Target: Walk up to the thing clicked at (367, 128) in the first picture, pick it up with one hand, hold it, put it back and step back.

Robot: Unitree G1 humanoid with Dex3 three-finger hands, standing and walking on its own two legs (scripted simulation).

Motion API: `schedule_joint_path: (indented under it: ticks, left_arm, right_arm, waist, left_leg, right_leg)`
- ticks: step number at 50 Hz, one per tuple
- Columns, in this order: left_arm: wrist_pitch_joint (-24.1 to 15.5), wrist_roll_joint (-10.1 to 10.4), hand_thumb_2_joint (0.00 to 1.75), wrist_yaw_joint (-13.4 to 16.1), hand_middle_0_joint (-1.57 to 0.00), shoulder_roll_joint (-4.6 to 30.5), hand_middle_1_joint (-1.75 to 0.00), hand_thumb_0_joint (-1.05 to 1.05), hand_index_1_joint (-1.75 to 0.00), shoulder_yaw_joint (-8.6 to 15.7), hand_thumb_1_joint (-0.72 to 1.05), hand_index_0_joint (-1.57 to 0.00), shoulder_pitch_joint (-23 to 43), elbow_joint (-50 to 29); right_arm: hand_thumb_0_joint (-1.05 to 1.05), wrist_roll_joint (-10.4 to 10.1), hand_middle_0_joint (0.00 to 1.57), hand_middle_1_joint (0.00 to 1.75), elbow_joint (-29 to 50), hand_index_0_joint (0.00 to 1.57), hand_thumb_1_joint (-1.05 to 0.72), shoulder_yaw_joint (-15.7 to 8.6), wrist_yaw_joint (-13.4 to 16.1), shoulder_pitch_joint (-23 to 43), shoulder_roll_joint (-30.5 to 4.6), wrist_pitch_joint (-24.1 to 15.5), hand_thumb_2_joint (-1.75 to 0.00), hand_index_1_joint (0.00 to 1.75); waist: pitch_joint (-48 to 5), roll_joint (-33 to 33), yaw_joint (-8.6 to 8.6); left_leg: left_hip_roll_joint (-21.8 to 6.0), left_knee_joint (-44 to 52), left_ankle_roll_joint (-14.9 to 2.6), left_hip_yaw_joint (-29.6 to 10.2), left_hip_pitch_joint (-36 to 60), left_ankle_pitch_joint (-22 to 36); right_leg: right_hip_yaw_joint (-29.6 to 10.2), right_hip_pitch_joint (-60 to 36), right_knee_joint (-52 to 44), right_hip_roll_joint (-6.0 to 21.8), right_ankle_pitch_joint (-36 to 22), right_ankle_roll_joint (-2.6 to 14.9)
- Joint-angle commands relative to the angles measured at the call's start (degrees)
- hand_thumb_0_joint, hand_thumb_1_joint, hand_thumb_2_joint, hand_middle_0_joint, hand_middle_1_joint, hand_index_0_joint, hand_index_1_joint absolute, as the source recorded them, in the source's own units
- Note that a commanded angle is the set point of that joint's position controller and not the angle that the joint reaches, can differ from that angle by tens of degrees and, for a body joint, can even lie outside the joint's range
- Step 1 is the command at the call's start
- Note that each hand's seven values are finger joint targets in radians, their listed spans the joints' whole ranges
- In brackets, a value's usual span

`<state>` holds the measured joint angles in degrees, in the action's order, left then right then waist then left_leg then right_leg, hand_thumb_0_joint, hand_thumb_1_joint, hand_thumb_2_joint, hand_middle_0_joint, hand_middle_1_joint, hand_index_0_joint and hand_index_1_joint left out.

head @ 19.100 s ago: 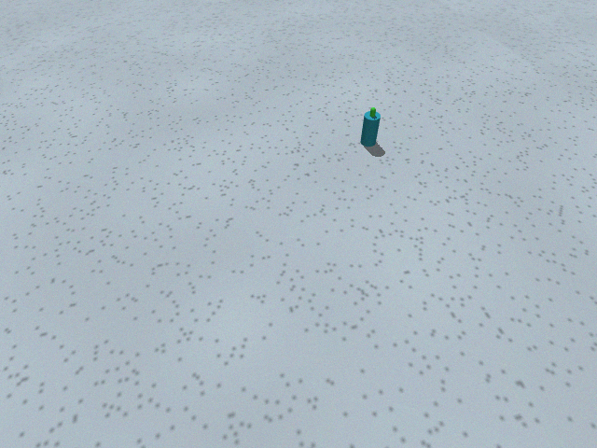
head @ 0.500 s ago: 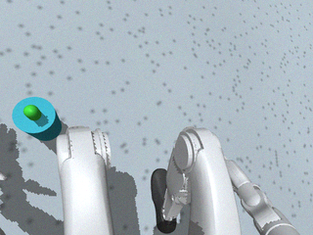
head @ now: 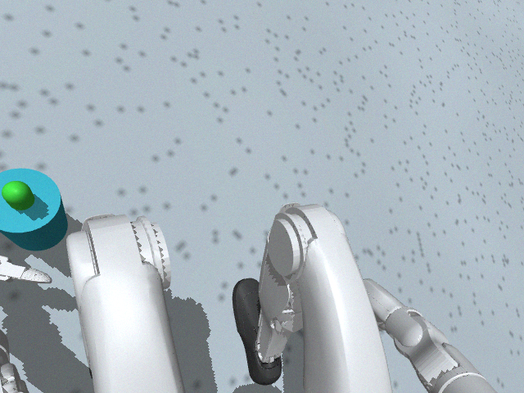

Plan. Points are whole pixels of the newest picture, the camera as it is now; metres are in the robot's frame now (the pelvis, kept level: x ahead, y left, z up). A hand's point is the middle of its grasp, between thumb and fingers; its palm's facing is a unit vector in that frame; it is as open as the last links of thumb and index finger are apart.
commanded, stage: close in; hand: left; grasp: from the side
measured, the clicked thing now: (29, 211) +0.36 +0.28 -0.17
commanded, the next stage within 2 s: close in 0.14 s
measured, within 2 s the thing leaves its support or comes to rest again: leaves its support in 0.76 s
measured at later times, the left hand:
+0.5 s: hand (10, 216) +0.35 +0.30 -0.16, palm faces +0.39 -0.92 -0.03, open 16.2 cm
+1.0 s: hand (14, 208) +0.36 +0.30 -0.17, palm faces +0.40 -0.92 -0.01, open 11.5 cm
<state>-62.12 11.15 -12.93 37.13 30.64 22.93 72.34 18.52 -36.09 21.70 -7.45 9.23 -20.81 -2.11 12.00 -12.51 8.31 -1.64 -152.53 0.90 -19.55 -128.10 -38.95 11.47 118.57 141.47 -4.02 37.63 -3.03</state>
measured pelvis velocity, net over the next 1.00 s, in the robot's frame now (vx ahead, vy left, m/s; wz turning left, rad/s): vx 0.00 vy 0.00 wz -0.04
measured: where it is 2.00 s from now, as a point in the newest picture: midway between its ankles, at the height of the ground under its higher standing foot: (196, 369)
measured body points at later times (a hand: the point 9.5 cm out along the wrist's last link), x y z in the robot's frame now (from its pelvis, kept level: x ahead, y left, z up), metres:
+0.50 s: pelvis +0.00 +0.00 +0.00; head +0.19 +0.18 +0.35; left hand +0.32 +0.35 -0.16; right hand +0.21 -0.24 -0.04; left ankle +0.09 +0.13 -0.24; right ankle +0.13 -0.13 -0.24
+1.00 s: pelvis +0.00 +0.00 +0.00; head +0.20 +0.20 +0.34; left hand +0.34 +0.34 -0.17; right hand +0.20 -0.23 -0.03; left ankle +0.09 +0.13 -0.24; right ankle +0.13 -0.13 -0.24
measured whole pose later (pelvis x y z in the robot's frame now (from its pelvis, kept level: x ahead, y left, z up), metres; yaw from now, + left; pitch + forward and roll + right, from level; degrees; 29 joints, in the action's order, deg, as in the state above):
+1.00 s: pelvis +0.00 +0.00 +0.00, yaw -2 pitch +9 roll -17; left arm -67.4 6.9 -1.4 41.3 30.4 25.8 76.7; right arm 20.7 -33.1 26.3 -9.6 12.3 -20.7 -0.4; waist 16.6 -16.2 9.7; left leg -1.9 -154.1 1.3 -23.1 -126.3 -39.6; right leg 13.9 116.7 140.5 -5.5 36.2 -3.5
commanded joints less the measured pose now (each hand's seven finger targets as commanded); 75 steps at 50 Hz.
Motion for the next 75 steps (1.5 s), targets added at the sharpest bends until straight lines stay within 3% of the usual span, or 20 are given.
schedule_joint_path:
  ticks: [1,13,17,22,28,32,39,40,44,47,50,54,57,59,66,68,69,71,72,75]
  left_arm:
    - [-5.09,-0.59,0.05,3.64,-0.03,8.61,-0.14,0.00,-0.10,0.01,-0.61,-0.08,8.04,-5.55]
    - [-7.75,-2.46,0.10,8.77,-0.05,8.95,-0.09,0.00,-0.08,-0.45,-0.60,-0.06,6.45,-6.40]
    - [-8.38,-2.99,0.19,10.02,-0.20,10.56,-0.22,0.00,-0.20,0.43,-0.44,-0.21,8.13,-7.17]
    - [-8.78,-3.00,0.29,10.15,-0.27,9.81,-0.29,0.00,-0.28,-1.06,-0.30,-0.28,9.46,-5.56]
    - [-8.67,-2.40,0.42,9.97,-0.37,10.01,-0.40,0.00,-0.39,-1.13,-0.17,-0.38,8.42,-4.29]
    - [-8.72,-2.44,0.50,10.19,-0.45,9.84,-0.47,0.00,-0.46,-1.11,-0.03,-0.46,7.96,-4.03]
    - [-9.38,-2.95,0.63,11.36,-0.61,11.17,-0.62,0.00,-0.61,-1.14,0.08,-0.61,11.58,-4.70]
    - [-9.35,-3.11,0.65,11.60,-0.63,12.30,-0.63,0.00,-0.63,0.27,0.11,-0.63,10.36,-3.63]
    - [-9.66,-3.49,0.72,11.58,-0.71,12.28,-0.73,0.00,-0.72,-0.71,0.11,-0.72,11.42,-2.95]
    - [-9.69,-3.62,0.92,11.84,-0.88,13.77,-0.97,0.00,-0.96,0.43,0.10,-0.88,11.70,-3.61]
    - [-8.82,-4.58,1.00,12.03,-0.94,14.07,-1.04,0.00,-1.05,0.25,0.11,-0.94,10.22,-4.33]
    - [-7.95,-3.29,1.05,12.17,-1.00,11.80,-1.12,0.00,-1.13,-0.12,0.06,-1.00,9.59,-8.49]
    - [-6.63,-3.40,1.07,11.51,-1.04,10.21,-1.16,0.00,-1.17,-2.45,0.02,-1.04,9.69,-11.72]
    - [-5.51,-3.51,1.08,11.67,-1.07,11.96,-1.19,0.00,-1.20,-0.71,-0.01,-1.07,8.39,-13.54]
    - [-1.43,-2.67,1.13,10.86,-1.11,7.50,-1.26,0.00,-1.27,-3.32,-0.05,-1.12,7.44,-23.44]
    - [0.19,-2.46,1.12,10.44,-1.12,7.49,-1.25,0.00,-1.27,-2.62,-0.07,-1.13,5.34,-24.79]
    - [1.06,-2.31,1.12,9.80,-1.12,5.30,-1.27,0.00,-1.28,-4.95,-0.07,-1.14,4.79,-25.70]
    - [2.54,-1.95,1.11,9.22,-1.12,3.33,-1.26,0.00,-1.27,-6.29,-0.09,-1.13,5.64,-29.51]
    - [3.50,-1.71,1.10,9.36,-1.12,4.44,-1.26,0.00,-1.27,-4.81,-0.13,-1.13,5.57,-31.11]
    - [6.01,-0.72,1.10,8.67,-1.11,3.58,-1.26,0.00,-1.27,-5.11,-0.13,-1.12,4.74,-36.10]
  right_arm:
    - [0.00,0.22,0.20,0.30,3.65,0.20,-0.92,-6.63,0.52,0.93,-19.12,0.05,-0.89,0.30]
    - [0.00,0.91,0.20,0.30,3.69,0.20,-0.92,-5.74,-0.61,1.66,-19.00,0.27,-0.90,0.30]
    - [0.00,1.11,0.20,0.30,3.31,0.20,-0.91,-5.57,-0.67,1.56,-19.44,0.36,-0.90,0.30]
    - [0.00,1.28,0.20,0.30,3.21,0.20,-0.90,-5.06,-0.80,1.64,-19.66,0.68,-0.90,0.30]
    - [0.00,1.26,0.20,0.30,3.73,0.20,-0.89,-4.57,-0.84,2.30,-19.69,0.73,-0.90,0.30]
    - [0.00,1.48,0.20,0.30,3.50,0.20,-0.89,-4.33,-0.95,1.88,-20.23,0.82,-0.90,0.30]
    - [0.00,1.81,0.20,0.30,3.98,0.20,-0.89,-3.42,-0.89,2.71,-19.92,1.15,-0.89,0.30]
    - [0.00,2.07,0.20,0.30,3.82,0.20,-0.89,-3.28,-0.80,2.09,-19.99,1.33,-0.90,0.30]
    - [0.00,2.18,0.20,0.30,4.28,0.20,-0.89,-2.69,-0.68,3.06,-19.86,1.64,-0.90,0.30]
    - [0.00,2.38,0.20,0.30,4.63,0.20,-0.92,-2.65,-0.63,3.15,-20.23,1.87,-0.91,0.30]
    - [0.00,2.44,0.20,0.30,4.50,0.20,-0.92,-3.14,-0.74,2.21,-20.50,2.22,-0.91,0.30]
    - [0.00,1.82,0.20,0.30,4.48,0.20,-0.92,-4.02,-1.06,1.78,-20.15,1.84,-0.91,0.30]
    - [0.00,1.04,0.20,0.30,4.68,0.20,-0.92,-5.06,-1.03,1.54,-20.00,1.79,-0.91,0.30]
    - [0.00,0.56,0.20,0.30,4.20,0.20,-0.92,-5.77,-1.00,0.56,-19.87,1.88,-0.90,0.30]
    - [0.00,-1.60,0.20,0.30,4.62,0.20,-0.92,-8.93,-1.27,-1.29,-18.28,1.99,-0.90,0.30]
    - [0.00,-2.42,0.20,0.30,4.44,0.20,-0.92,-10.26,-1.16,-2.15,-18.17,2.14,-0.90,0.30]
    - [0.00,-2.90,0.20,0.30,4.11,0.20,-0.91,-10.48,-1.23,-2.52,-17.37,2.17,-0.90,0.30]
    - [0.00,-3.83,0.20,0.30,3.78,0.20,-0.92,-11.65,-1.24,-3.40,-16.82,2.25,-0.90,0.30]
    - [0.00,-4.43,0.20,0.30,4.44,0.20,-0.92,-12.49,-1.20,-3.04,-16.68,2.11,-0.90,0.30]
    - [0.00,-5.92,0.20,0.30,4.54,0.20,-0.91,-14.37,-0.86,-4.17,-15.91,1.97,-0.90,0.30]
  waist:
    - [-28.70,24.30,3.38]
    - [-28.42,25.65,3.46]
    - [-28.93,26.34,4.15]
    - [-27.69,26.18,5.29]
    - [-27.22,24.55,5.09]
    - [-28.10,26.01,5.12]
    - [-26.73,26.65,5.91]
    - [-27.77,26.30,5.86]
    - [-25.38,26.34,6.22]
    - [-25.39,26.70,6.02]
    - [-26.49,28.30,5.70]
    - [-27.87,28.42,5.26]
    - [-27.26,29.15,5.33]
    - [-28.83,29.81,4.01]
    - [-31.99,31.71,2.47]
    - [-33.06,31.15,1.35]
    - [-32.82,30.92,1.49]
    - [-33.41,30.96,1.02]
    - [-34.20,30.78,0.05]
    - [-37.52,30.17,-1.35]
  left_leg:
    - [-1.67,19.87,0.73,6.06,21.08,-0.14]
    - [-1.69,18.89,0.58,6.81,20.64,-0.21]
    - [-2.11,18.81,0.82,5.80,22.05,1.22]
    - [-2.33,18.81,0.93,5.19,22.11,1.73]
    - [-2.10,17.98,0.53,5.59,20.05,0.06]
    - [-2.48,18.61,1.28,4.39,23.07,3.46]
    - [-2.90,18.58,1.20,4.06,22.93,3.05]
    - [-2.92,18.15,1.15,4.00,23.40,4.09]
    - [-3.08,18.46,1.01,3.84,22.14,2.32]
    - [-3.09,18.77,1.04,3.69,22.02,0.80]
    - [-3.26,19.69,1.44,3.34,24.04,2.02]
    - [-2.96,19.76,1.35,3.76,24.00,2.19]
    - [-2.96,20.75,1.32,3.95,23.75,1.21]
    - [-2.87,21.21,1.32,4.24,23.94,1.62]
    - [-2.35,23.35,1.22,5.47,24.55,0.08]
    - [-2.11,23.77,1.07,5.73,23.98,0.43]
    - [-1.88,24.00,0.89,6.15,23.04,-0.40]
    - [-1.75,25.25,0.87,6.17,23.34,-1.59]
    - [-1.66,25.49,0.65,6.58,22.76,-2.77]
    - [-1.05,25.54,0.06,8.30,22.31,-2.43]
  right_leg:
    - [7.26,-9.12,-10.59,-1.49,-5.39,3.93]
    - [7.27,-11.29,-11.15,-2.07,-6.31,3.85]
    - [7.73,-11.29,-10.38,-2.13,-7.73,3.81]
    - [8.10,-11.46,-10.19,-2.13,-8.35,3.72]
    - [8.31,-11.67,-11.09,-2.44,-7.46,3.71]
    - [8.73,-12.47,-9.91,-2.42,-10.06,3.68]
    - [8.77,-12.45,-10.29,-2.48,-9.66,3.70]
    - [8.88,-13.60,-10.31,-2.67,-10.49,3.61]
    - [9.04,-12.66,-10.58,-2.66,-9.13,3.59]
    - [9.25,-12.73,-10.92,-2.67,-7.99,3.50]
    - [9.42,-12.23,-10.33,-2.58,-8.81,3.65]
    - [8.99,-12.39,-10.52,-2.59,-9.50,3.61]
    - [8.61,-11.08,-10.98,-2.28,-8.90,3.65]
    - [8.21,-11.56,-10.88,-2.17,-9.12,3.77]
    - [6.50,-9.00,-11.46,-1.65,-8.17,4.26]
    - [6.08,-8.38,-11.59,-1.50,-8.23,4.37]
    - [5.72,-8.05,-11.88,-1.42,-7.73,4.46]
    - [5.18,-6.90,-12.30,-1.03,-6.81,4.47]
    - [4.85,-5.88,-12.42,-0.97,-5.76,4.60]
    - [3.53,-7.26,-13.88,-0.92,-6.03,4.79]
